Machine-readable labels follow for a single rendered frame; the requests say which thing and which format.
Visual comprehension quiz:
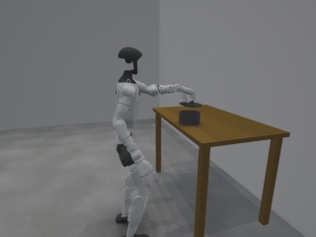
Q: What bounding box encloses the robot right forearm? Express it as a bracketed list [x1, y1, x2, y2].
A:
[115, 120, 144, 164]

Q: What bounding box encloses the robot left upper arm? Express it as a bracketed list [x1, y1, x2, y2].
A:
[132, 78, 159, 97]

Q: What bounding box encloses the robot head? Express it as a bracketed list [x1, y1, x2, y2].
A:
[118, 47, 142, 84]

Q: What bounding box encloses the right robot thigh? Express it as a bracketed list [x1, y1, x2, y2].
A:
[118, 146, 148, 203]

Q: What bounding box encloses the lid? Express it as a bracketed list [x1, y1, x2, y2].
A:
[179, 102, 202, 108]

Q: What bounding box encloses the robot right upper arm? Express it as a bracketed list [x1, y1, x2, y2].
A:
[112, 83, 136, 129]

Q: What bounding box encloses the right robot hand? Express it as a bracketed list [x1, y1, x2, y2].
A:
[136, 159, 160, 188]

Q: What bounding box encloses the robot left forearm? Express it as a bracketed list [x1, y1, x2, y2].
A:
[157, 84, 185, 95]

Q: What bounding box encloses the table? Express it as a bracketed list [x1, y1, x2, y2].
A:
[152, 105, 290, 237]

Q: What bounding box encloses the left robot hand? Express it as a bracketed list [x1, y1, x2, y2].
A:
[182, 87, 196, 104]

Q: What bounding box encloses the pot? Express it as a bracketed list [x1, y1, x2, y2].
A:
[179, 110, 200, 126]

